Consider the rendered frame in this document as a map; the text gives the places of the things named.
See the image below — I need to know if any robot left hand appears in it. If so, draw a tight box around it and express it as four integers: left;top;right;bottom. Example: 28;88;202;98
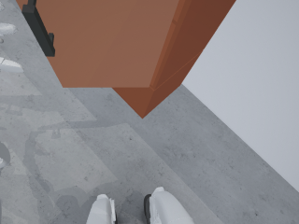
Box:
0;2;24;73

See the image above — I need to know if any right robot thigh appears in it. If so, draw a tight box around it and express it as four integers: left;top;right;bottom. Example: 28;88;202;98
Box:
149;190;194;224

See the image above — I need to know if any left robot upper arm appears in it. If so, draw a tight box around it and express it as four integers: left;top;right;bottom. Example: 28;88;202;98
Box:
0;141;11;224

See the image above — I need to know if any handle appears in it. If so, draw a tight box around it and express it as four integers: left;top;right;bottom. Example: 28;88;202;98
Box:
21;0;55;57

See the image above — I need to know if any cupboard door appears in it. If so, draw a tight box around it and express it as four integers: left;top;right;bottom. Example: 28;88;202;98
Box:
16;0;179;88

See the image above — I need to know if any right robot shin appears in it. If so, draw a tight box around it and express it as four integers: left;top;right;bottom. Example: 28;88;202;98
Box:
149;187;164;224

